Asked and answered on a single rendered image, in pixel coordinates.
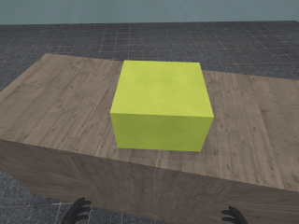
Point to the left robot hand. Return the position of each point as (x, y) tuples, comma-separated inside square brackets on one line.
[(72, 215)]

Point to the pedestal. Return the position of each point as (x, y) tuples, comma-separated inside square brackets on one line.
[(57, 139)]

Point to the right robot hand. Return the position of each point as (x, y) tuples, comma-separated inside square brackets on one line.
[(233, 212)]

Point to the carton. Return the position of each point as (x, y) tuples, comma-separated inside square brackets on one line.
[(161, 106)]

